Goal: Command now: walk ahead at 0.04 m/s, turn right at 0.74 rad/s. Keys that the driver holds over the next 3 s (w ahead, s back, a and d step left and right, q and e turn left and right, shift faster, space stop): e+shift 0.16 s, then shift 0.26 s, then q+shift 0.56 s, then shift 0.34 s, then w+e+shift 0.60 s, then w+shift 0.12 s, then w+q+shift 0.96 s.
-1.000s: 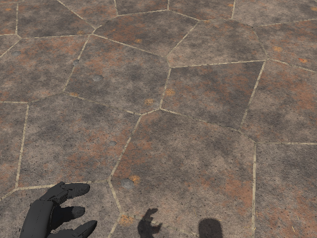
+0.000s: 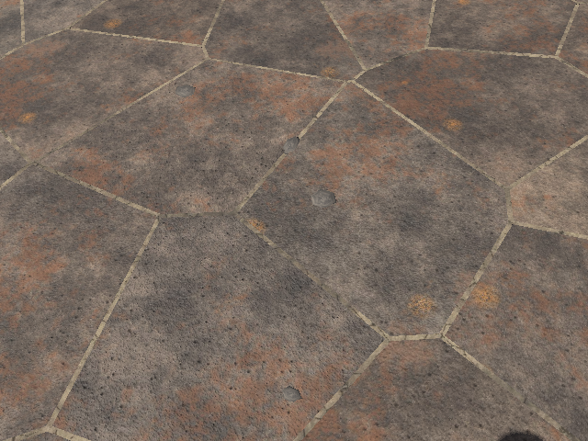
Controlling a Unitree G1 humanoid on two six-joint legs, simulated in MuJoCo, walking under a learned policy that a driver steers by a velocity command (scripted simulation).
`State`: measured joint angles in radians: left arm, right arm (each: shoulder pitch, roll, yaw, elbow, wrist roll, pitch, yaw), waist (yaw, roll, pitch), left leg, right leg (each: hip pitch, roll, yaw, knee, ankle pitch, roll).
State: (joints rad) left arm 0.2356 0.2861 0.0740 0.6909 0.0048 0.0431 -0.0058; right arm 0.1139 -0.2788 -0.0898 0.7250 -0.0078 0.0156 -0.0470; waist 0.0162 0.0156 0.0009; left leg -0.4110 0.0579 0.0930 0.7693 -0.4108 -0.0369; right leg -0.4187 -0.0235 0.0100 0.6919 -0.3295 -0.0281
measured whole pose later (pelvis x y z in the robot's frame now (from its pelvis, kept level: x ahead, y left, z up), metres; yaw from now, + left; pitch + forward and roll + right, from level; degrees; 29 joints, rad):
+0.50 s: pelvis +0.06 -0.03 +0.02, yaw -16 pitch +2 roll +1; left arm 0.18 0.25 0.03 0.60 0.02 0.04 0.04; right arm 0.11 -0.30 -0.08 0.82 0.01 0.01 -0.02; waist 0.00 0.02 0.01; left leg -0.43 0.02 -0.09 0.76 -0.28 -0.09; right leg -0.23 0.15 0.24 0.45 -0.22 -0.08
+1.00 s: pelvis +0.08 -0.04 +0.02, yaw +8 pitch +2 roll +0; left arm 0.18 0.29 0.09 0.63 0.03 0.00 0.01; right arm 0.15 -0.34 -0.11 0.72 0.04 0.05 -0.03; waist -0.02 0.03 0.04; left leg -0.43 -0.11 -0.28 0.81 -0.46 -0.04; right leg -0.25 0.08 0.07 0.46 -0.23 -0.04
